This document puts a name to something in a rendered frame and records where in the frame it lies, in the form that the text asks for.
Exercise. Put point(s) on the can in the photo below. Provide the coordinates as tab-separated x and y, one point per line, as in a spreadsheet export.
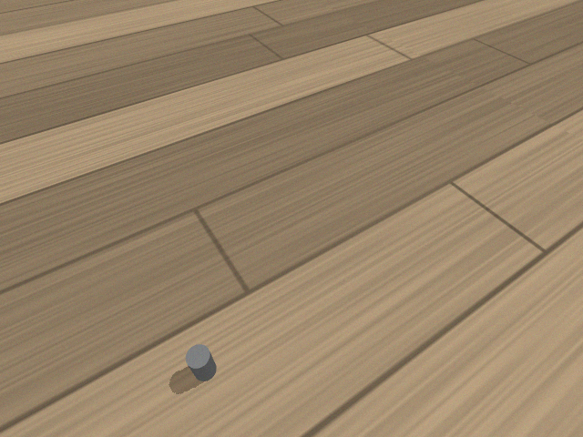
201	362

